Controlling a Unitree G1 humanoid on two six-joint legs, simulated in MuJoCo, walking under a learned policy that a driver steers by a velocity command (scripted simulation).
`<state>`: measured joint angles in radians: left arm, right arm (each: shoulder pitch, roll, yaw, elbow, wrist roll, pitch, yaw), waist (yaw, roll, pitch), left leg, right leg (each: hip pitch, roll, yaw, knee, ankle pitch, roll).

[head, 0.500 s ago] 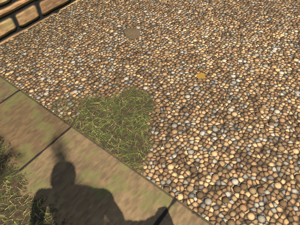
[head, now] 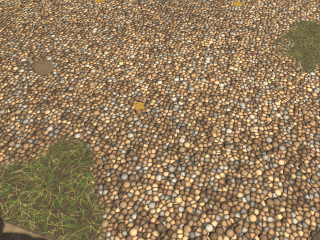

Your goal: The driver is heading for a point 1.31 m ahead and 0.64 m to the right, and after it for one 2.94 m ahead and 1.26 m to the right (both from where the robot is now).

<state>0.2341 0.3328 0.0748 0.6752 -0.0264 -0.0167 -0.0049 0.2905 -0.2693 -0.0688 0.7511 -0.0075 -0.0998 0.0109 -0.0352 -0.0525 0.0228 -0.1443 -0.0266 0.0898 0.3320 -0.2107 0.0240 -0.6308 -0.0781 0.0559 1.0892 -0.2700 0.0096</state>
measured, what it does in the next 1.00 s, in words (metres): goes down, turning right: right foot, then left foot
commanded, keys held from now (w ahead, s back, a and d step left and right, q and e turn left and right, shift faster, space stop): w+e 0.20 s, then e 0.74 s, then w+e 0.06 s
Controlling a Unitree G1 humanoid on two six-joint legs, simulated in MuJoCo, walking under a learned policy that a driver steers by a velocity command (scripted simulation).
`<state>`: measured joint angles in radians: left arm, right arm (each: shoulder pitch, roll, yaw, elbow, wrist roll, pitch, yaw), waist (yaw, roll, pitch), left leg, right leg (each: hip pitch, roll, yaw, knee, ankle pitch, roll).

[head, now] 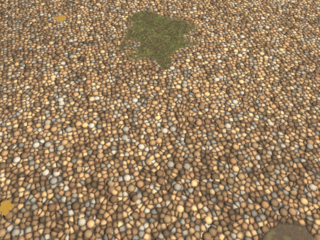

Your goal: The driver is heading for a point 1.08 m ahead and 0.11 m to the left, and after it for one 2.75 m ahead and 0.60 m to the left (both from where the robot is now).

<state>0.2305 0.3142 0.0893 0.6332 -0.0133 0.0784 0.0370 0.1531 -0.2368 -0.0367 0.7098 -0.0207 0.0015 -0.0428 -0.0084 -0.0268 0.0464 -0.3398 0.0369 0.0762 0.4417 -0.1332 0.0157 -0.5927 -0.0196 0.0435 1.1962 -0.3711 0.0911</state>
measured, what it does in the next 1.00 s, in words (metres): walks ahead: right foot, then left foot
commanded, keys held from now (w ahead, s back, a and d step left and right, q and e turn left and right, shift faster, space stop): w+e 0.14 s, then w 0.86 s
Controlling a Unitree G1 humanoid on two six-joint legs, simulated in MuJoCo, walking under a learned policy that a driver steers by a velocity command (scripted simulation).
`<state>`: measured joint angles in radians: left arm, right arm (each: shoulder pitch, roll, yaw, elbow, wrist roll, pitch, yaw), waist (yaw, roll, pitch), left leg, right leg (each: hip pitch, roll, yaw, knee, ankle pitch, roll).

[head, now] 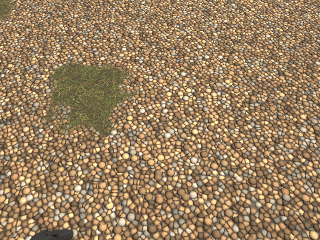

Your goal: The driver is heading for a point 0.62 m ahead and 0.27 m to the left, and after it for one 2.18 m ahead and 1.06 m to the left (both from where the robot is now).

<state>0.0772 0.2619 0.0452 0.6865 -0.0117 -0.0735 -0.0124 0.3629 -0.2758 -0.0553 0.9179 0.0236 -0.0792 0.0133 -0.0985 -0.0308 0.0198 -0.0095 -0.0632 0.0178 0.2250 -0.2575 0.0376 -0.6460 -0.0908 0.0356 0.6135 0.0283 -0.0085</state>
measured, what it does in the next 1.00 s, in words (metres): walks ahead, turning left: right foot, then left foot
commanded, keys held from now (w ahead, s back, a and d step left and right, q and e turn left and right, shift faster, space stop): w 0.02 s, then w+q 0.64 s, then q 0.34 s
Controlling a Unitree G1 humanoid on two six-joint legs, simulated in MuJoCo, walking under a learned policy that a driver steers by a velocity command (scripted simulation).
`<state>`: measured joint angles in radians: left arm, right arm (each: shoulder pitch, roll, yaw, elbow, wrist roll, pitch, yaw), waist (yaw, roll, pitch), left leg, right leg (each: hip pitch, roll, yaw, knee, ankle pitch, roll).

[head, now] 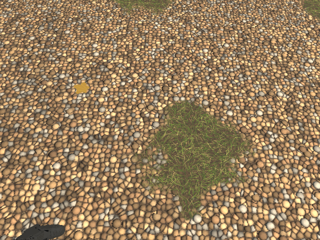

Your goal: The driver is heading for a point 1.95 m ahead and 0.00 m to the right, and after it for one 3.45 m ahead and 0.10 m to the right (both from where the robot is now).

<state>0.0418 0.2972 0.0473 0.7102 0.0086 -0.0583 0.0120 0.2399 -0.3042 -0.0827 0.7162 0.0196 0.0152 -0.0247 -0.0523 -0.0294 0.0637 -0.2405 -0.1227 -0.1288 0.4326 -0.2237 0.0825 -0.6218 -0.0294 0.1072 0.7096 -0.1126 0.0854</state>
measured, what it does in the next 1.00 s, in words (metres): steps on the spot, turning left: right foot, then left foot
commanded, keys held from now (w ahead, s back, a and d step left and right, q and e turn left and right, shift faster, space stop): q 0.30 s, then no key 0.70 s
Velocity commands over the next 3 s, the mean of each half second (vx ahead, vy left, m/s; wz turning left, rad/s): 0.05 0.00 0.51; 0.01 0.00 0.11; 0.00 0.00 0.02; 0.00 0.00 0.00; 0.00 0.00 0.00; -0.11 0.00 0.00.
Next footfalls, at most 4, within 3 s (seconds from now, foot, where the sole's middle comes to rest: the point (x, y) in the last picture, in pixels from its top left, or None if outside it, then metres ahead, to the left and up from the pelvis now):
0.10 right None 0.20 -0.13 -0.78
0.50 left None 0.09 0.12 -0.78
0.82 right None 0.14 -0.13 -0.78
2.90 right None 0.05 -0.16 -0.78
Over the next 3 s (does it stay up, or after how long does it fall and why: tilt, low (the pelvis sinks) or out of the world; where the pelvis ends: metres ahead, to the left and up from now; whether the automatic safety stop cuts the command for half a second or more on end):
stays up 0.02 -0.09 -0.01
